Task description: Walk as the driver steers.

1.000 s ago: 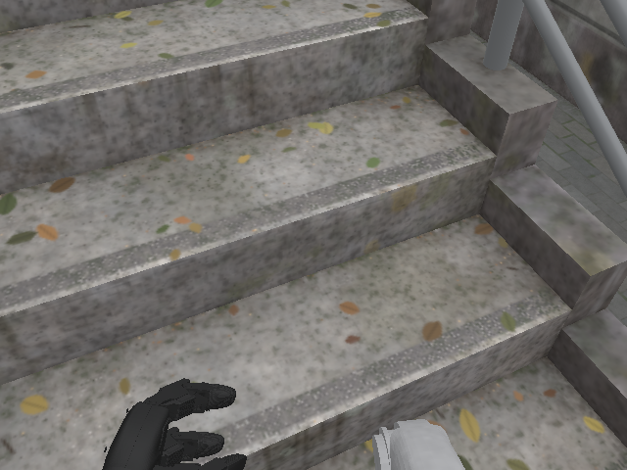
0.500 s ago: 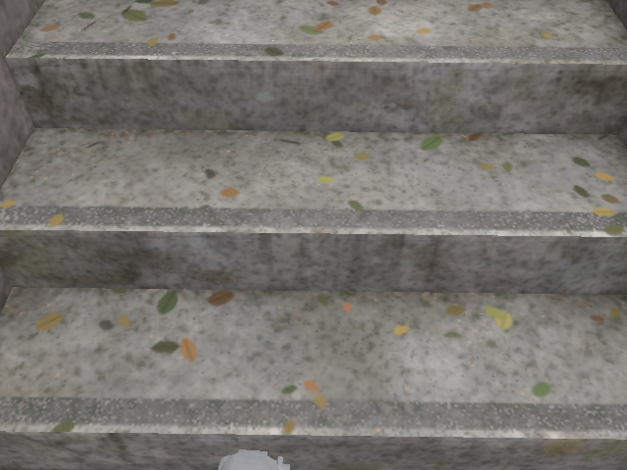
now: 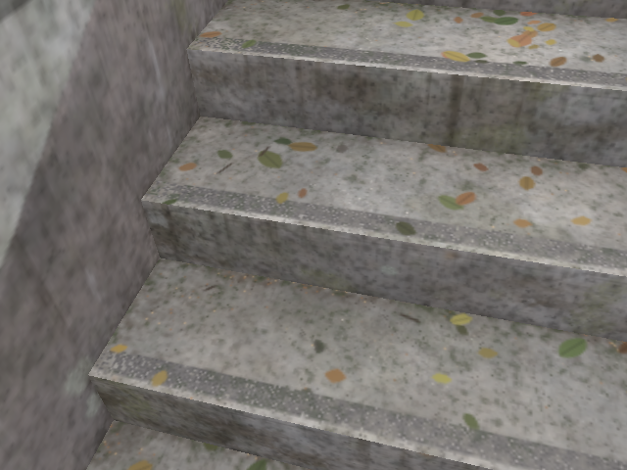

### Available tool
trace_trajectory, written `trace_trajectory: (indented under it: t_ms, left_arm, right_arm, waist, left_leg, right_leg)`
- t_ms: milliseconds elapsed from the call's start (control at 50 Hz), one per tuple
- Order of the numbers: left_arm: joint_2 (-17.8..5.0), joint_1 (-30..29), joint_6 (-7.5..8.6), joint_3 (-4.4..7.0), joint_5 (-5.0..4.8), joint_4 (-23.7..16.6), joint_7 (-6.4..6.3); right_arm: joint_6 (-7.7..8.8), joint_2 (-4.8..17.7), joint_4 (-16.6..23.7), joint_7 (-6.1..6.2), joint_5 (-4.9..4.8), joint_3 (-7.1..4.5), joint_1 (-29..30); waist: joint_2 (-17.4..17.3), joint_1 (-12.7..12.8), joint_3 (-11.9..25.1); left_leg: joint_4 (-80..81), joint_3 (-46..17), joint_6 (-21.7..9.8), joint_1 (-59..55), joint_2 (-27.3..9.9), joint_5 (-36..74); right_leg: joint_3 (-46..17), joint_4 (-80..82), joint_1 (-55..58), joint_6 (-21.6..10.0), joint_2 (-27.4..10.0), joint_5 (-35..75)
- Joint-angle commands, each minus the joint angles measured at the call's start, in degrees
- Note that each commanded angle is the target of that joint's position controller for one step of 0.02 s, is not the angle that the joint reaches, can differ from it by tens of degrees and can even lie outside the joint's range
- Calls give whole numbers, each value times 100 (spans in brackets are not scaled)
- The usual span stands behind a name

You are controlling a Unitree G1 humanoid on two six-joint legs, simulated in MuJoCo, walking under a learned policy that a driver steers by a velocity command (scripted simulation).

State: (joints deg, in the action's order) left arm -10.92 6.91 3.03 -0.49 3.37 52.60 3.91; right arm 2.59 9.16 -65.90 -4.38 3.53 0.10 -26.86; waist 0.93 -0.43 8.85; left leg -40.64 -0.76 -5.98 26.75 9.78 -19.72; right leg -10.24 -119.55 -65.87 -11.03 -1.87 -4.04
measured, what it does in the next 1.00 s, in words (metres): climbs, turning right: right foot 0.16 m higher, then left foot 0.16 m higher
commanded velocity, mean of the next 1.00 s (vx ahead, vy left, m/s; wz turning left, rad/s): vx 0.50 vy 0.00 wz -0.22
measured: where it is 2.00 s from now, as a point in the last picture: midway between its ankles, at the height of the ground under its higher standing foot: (504, 84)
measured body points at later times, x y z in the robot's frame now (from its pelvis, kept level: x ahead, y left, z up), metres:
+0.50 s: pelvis +0.26 -0.09 +0.17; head +0.25 -0.11 +0.62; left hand +0.16 +0.13 +0.03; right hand +0.45 -0.29 +0.06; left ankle +0.34 +0.10 -0.30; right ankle +0.24 -0.14 -0.55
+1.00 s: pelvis +0.55 -0.07 +0.32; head +0.53 -0.08 +0.77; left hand +0.69 +0.14 +0.19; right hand +0.55 -0.31 +0.17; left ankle +0.59 +0.02 -0.38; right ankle +0.48 -0.20 -0.16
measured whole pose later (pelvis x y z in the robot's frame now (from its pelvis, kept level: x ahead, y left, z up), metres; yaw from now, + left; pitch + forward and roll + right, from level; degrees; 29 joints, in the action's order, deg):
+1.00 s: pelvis +0.55 -0.07 +0.32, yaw -16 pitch +6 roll +4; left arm -12.0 12.4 2.8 2.8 1.0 58.1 4.5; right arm 3.1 10.0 -58.5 -1.9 3.6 -1.8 -12.1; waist 2.0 -0.9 8.0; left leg -43.4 14.0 -2.7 28.1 -0.9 -20.7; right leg -9.4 -110.6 -55.4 -13.8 -0.5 -1.6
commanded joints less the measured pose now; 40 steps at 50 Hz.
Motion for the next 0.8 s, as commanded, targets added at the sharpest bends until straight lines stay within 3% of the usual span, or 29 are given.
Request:
trace_trajectory:
  t_ms: [20, 60, 80, 100, 120, 140, 160, 180, 200, 220, 240, 260, 280, 300, 320, 360, 400, 460, 480, 500, 520, 600, 640, 680, 700, 740, 760, 780, 800]
  left_arm:
    - [163, -192, -49, -174, -96, -342, -83]
    - [-90, -1175, -80, -199, -70, -863, -229]
    - [-241, -1832, -101, -180, -144, -1154, -328]
    - [-198, -1989, -190, -214, -90, -1254, -354]
    - [21, -2339, -222, -277, 16, -1386, -257]
    - [220, -1966, -281, -338, -34, -1187, -155]
    - [95, -1468, -325, -294, -6, -995, -77]
    - [-230, -1351, -333, -206, -33, -1001, -44]
    - [-502, -978, -282, -82, -82, -934, -49]
    - [-811, 44, -188, 64, -79, -592, -82]
    - [-674, 1704, -33, 261, -157, -316, -518]
    - [-953, 1729, -121, 347, -345, 25, -750]
    - [-1033, 2363, 35, 163, 175, 189, -488]
    - [-955, 2163, 32, 294, 208, 347, -362]
    - [-596, 1548, -15, 287, 136, 434, -256]
    - [69, 532, -24, 185, 2, 447, -244]
    - [303, 305, 77, 73, 13, 654, -187]
    - [-117, 473, 254, 140, 239, 537, -125]
    - [-108, 867, 309, 96, 253, 566, -125]
    - [21, 1664, 280, 53, 167, 880, -162]
    - [47, 2259, 265, 46, 133, 1058, -165]
    - [292, 3454, 206, -87, 411, 1576, -74]
    - [203, 3657, 236, -128, 418, 1673, -12]
    - [239, 3144, 231, -174, 113, 1412, 128]
    - [355, 2625, 307, -231, -21, 1161, 191]
    - [-282, 2604, 522, -109, -229, 1169, 226]
    - [-672, 2657, 534, 57, -381, 1185, 208]
    - [-911, 2414, 495, 224, -344, 1013, 230]
    - [-745, 2332, 397, 301, -169, 998, 273]
  right_arm:
    - [297, -73, 436, 40, 182, 194, 684]
    - [361, 60, 178, 9, 368, 235, -108]
    - [319, 198, 207, -40, 399, 233, -262]
    - [318, 455, 684, -112, 54, 144, 504]
    - [427, 494, 884, -133, -247, 135, 551]
    - [452, 718, 748, -168, -355, 114, 114]
    - [502, 980, 750, -184, -323, 42, 43]
    - [539, 1327, 737, -182, -439, -127, -6]
    - [570, 1370, 639, -222, -342, -213, 25]
    - [557, 930, 502, -256, -91, -237, -379]
    - [478, 553, 1144, 398, -597, -284, 89]
    - [474, 507, 1386, 446, -317, -321, 746]
    - [338, -42, 908, 2, -121, -178, 1027]
    - [307, -54, 1049, -122, -256, -176, 1239]
    - [322, -6, 1073, -118, -249, -142, 1351]
    - [277, 7, 1192, -36, -93, -9, 1272]
    - [164, 128, 1303, 36, -82, 60, 1415]
    - [83, 266, 1664, -82, -152, 124, 2093]
    - [110, 288, 1709, -61, -181, 87, 2259]
    - [110, 68, 1671, -66, -144, 194, 2361]
    - [94, 53, 1694, -22, -88, 253, 2421]
    - [187, -48, 2392, 159, -24, 419, 3726]
    - [-29, -58, 2792, 186, -23, 441, 4393]
    - [-319, -334, 3274, 122, 110, 483, 5542]
    - [-380, -490, 3140, 11, 76, 477, 5114]
    - [-423, 12, 3137, -132, 2, 258, 4824]
    - [-419, 235, 3020, -53, 16, 157, 4301]
    - [-367, 563, 2957, 83, -93, -36, 3749]
    - [-344, 634, 2541, 185, 34, -177, 2395]
  waist:
    - [-326, 474, -468]
    - [65, 74, -274]
    - [-86, -114, -269]
    - [-167, 144, -179]
    - [-541, 89, -495]
    - [-880, 110, -545]
    - [-894, 257, -579]
    - [-1043, 262, -403]
    - [-1276, 292, -49]
    - [-602, 224, 967]
    - [516, 1079, 1677]
    - [2247, 1136, 986]
    - [2029, 1325, -507]
    - [1436, 908, -783]
    - [83, 541, -742]
    - [-373, -107, -376]
    - [-355, -434, -501]
    - [-293, -437, -257]
    - [140, -358, -340]
    - [616, -86, -238]
    - [482, 113, -346]
    - [560, 521, -914]
    - [535, 708, -1022]
    - [611, 693, -1157]
    - [1000, 326, -1344]
    - [1134, -179, -729]
    - [1259, -370, -460]
    - [1178, -504, -53]
    - [653, -921, 1096]
  left_leg:
    - [1967, -1631, -824, 674, -1095, 405]
    - [2001, -1618, -618, 613, -1097, 164]
    - [2223, -1729, -590, 896, -1102, 400]
    - [2914, -1411, -747, 1686, -1153, 576]
    - [3444, -1736, -1051, 2309, -1510, 1027]
    - [3259, -1796, -1285, 1769, -1882, 2473]
    - [2892, -1595, -1246, 516, -2149, 4432]
    - [2486, -1450, -1245, -825, -2165, 6646]
    - [1973, -1266, -1162, -1855, -2209, 8170]
    - [533, -845, -737, -1564, -1673, 8644]
    - [-1465, -335, -182, -222, -1212, 6595]
    - [-3308, -134, -17, 1371, -537, 1813]
    - [-5444, -2170, -235, 3675, 46, 1791]
    - [-6255, -2156, -489, 4175, -76, 2336]
    - [-6645, -1999, -611, 4215, -200, 2570]
    - [-7259, -1931, -754, 4412, -360, 2506]
    - [-6986, -1492, -789, 4646, -670, 2390]
    - [-6351, -276, -497, 3861, -1073, 2644]
    - [-6873, -75, -341, 3849, -1074, 2541]
    - [-7910, -12, -262, 4632, -997, 2141]
    - [-8124, -224, -205, 5455, -1030, 1953]
    - [-7656, -39, -531, 7280, -1297, 1257]
    - [-6308, 371, -232, 6822, -1414, 1682]
    - [-4684, 974, -118, 4546, -1553, 962]
    - [-4476, 1277, -134, 3016, -1385, 839]
    - [-3734, 1483, 50, 1660, -780, 643]
    - [-2874, 1435, 138, 1626, -579, 302]
    - [-2177, 1220, 52, 856, -474, 231]
    - [-1823, 294, -264, -1028, -838, 1298]
  right_leg:
    - [703, -883, -833, -95, -90, -649]
    - [803, 732, -515, 98, -408, -456]
    - [803, 1242, -148, 417, -484, -698]
    - [1394, 2775, 1450, 652, -427, -1362]
    - [1787, 3289, 2579, 994, -268, -2184]
    - [1964, 3285, 2805, 1186, -19, -2201]
    - [1993, 3776, 2525, 1147, 111, -1921]
    - [2190, 4850, 2265, 1013, 445, -2334]
    - [2063, 5590, 2543, 700, 622, -2074]
    - [889, 5717, 4195, 38, 315, 172]
    - [-1480, 6888, 5903, -206, -753, -4048]
    - [-4174, 9525, 5724, -694, -1046, -6184]
    - [-5056, 9904, 5596, -609, -841, -6245]
    - [-4225, 9580, 5231, -416, -884, -4947]
    - [-3523, 9296, 4839, -349, -863, -3606]
    - [-2572, 9203, 4434, -79, -747, -2298]
    - [-1310, 9315, 4073, 331, -459, -1528]
    - [-225, 9641, 3143, 624, -3, -1093]
    - [-235, 9749, 3147, 650, 68, -884]
    - [-570, 9722, 3926, 285, -86, -700]
    - [-804, 9565, 4752, 141, -278, -542]
    - [-1528, 9576, 6476, -262, -671, -515]
    - [-1731, 10110, 6149, -488, -703, -177]
    - [-1277, 11288, 4418, -529, -893, 694]
    - [-703, 11409, 3684, -617, -894, 1935]
    - [-469, 10826, 4389, -658, -957, 6337]
    - [-519, 10488, 5644, -620, -1174, 7871]
    - [-344, 9791, 6126, -330, -1044, 8786]
    - [-383, 8167, 5694, -36, -805, 8563]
